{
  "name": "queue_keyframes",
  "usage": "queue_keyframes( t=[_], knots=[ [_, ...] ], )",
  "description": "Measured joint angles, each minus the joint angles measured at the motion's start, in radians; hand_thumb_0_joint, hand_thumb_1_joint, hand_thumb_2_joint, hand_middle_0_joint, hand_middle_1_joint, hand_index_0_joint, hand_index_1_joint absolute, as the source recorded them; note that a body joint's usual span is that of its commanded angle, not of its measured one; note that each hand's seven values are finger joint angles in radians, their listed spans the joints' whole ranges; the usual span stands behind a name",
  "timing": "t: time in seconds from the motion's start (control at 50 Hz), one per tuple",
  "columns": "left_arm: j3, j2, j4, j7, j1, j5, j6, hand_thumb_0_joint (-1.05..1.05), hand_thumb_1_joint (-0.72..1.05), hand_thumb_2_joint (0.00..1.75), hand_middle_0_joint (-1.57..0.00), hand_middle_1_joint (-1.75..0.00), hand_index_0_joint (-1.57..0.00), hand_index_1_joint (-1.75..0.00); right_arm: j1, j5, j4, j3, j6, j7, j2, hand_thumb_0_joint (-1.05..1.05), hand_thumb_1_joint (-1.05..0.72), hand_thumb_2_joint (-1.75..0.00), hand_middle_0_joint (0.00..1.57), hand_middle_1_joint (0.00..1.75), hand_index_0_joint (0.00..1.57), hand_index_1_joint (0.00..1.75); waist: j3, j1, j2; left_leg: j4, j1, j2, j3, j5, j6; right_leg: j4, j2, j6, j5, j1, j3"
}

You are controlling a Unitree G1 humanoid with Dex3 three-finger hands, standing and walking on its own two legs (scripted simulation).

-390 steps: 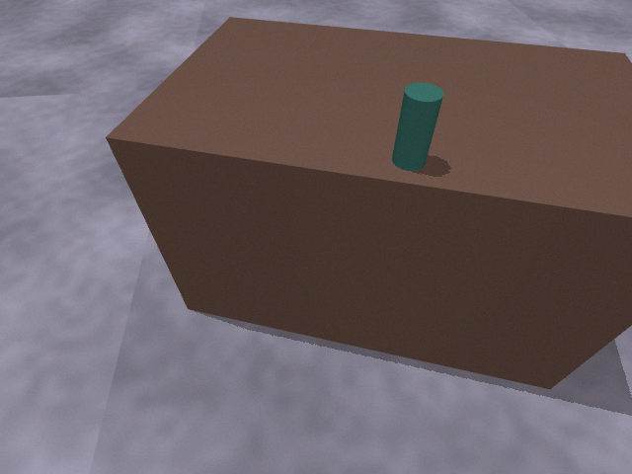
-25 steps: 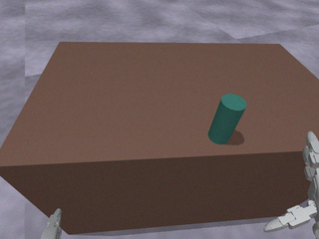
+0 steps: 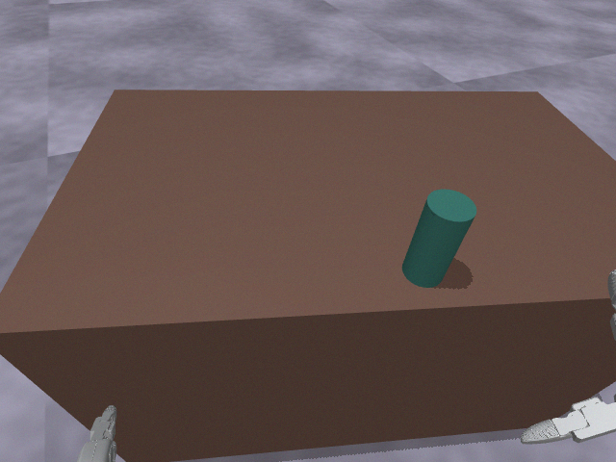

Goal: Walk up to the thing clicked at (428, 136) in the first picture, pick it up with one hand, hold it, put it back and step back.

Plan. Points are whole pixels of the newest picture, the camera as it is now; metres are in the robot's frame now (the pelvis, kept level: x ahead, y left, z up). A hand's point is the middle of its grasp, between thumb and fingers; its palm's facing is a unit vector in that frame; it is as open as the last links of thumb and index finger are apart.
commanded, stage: go down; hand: right
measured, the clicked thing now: (435, 241) +0.43 -0.21 +0.05
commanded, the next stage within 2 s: none
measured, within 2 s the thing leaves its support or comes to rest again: neither
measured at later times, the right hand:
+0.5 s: hand (601, 295) +0.26 -0.33 +0.14, palm faces +0.25 +0.95 -0.19, open 17.2 cm
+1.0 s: hand out of the picture +0.31 -0.37 +0.15, palm faces +0.20 +0.98 -0.01, open 17.6 cm
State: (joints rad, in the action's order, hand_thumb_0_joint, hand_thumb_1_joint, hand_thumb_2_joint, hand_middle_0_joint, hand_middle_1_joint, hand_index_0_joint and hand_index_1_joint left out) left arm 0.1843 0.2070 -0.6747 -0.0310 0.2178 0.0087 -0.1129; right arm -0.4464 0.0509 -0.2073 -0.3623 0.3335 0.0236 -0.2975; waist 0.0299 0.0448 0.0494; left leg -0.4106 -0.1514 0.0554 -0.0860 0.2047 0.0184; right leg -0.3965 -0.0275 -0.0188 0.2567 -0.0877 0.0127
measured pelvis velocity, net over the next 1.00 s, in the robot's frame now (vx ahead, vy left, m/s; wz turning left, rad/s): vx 0.00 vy -0.01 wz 0.00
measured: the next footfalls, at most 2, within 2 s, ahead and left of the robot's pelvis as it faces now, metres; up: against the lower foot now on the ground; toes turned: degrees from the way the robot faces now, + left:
none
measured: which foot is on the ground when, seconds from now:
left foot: down 0.00-1.00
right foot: down 0.00-1.00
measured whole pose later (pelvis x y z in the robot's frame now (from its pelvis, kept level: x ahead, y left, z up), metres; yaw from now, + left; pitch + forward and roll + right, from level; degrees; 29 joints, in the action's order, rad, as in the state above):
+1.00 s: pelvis +0.00 -0.01 +0.00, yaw +0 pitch +3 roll +1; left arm -0.03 0.26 -0.72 -0.20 0.22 -0.01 -0.21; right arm 0.34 0.29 0.71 -0.64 -0.01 0.58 -0.69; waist -0.03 0.00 0.01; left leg -0.44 -0.29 0.05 -0.09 0.19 0.02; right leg -0.49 -0.04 -0.01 0.28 -0.26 0.01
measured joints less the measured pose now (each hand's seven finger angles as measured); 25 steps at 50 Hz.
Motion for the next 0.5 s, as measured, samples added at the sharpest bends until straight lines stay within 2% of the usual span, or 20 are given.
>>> queue_keyframes(
  t=[0.14,0.24,0.36,0.5],
  knots=[
    [-0.006,0.018,-0.015,-0.024,-0.019,-0.005,0.014,-0.01,-0.53,0.05,-0.06,-0.05,-0.06,-0.05,0.065,0.033,0.075,-0.047,-0.014,0.059,-0.016,-0.01,0.48,-0.06,0.05,0.06,0.06,0.05,-0.004,-0.008,-0.014,-0.004,0.000,-0.003,-0.001,0.005,-0.001,-0.008,-0.003,-0.002,0.007,-0.002,-0.002],
    [-0.024,0.016,-0.036,-0.044,-0.035,-0.010,0.012,-0.01,-0.53,0.04,-0.06,-0.05,-0.06,-0.05,0.146,0.079,0.139,-0.086,-0.035,0.118,-0.049,-0.01,0.49,-0.07,0.05,0.06,0.06,0.05,-0.001,-0.011,-0.020,0.002,-0.003,-0.004,-0.005,0.002,-0.002,-0.010,-0.004,-0.002,0.007,-0.010,-0.005],
    [-0.079,0.007,-0.050,-0.088,-0.042,-0.025,0.010,-0.01,-0.53,0.04,-0.06,-0.05,-0.06,-0.04,0.295,0.161,0.296,-0.147,-0.112,0.228,-0.109,-0.01,0.49,-0.07,0.05,0.06,0.05,0.05,-0.011,-0.019,-0.018,0.008,-0.012,-0.001,-0.011,-0.002,0.001,-0.010,-0.001,0.000,0.004,-0.025,-0.012],
    [-0.133,0.005,-0.046,-0.114,-0.029,-0.030,-0.024,-0.01,-0.53,0.04,-0.06,-0.05,-0.06,-0.04,0.440,0.225,0.478,-0.189,-0.202,0.358,-0.183,-0.01,0.48,-0.06,0.05,0.05,0.05,0.05,-0.035,-0.026,-0.020,0.007,-0.031,0.003,-0.009,-0.003,0.004,-0.015,0.003,0.004,0.006,-0.045,-0.010]
  ],
)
